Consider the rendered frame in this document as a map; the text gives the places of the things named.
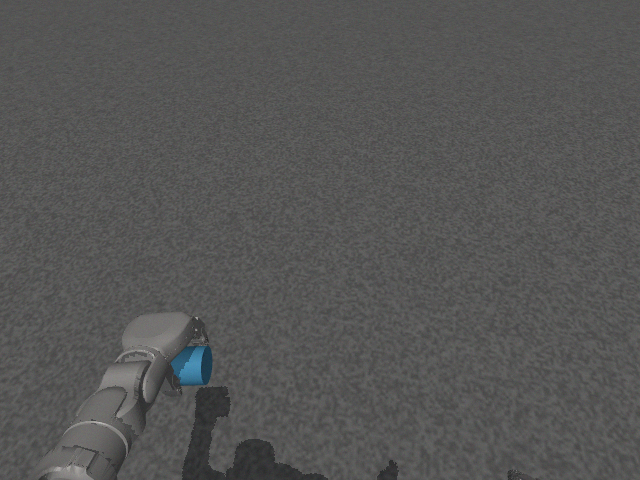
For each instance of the left robot hand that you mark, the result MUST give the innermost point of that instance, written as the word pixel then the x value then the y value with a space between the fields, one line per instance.
pixel 169 333

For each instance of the left robot arm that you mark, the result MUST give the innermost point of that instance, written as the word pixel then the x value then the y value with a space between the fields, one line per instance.
pixel 98 441

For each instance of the can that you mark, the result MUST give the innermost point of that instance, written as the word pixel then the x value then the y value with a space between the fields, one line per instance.
pixel 193 366

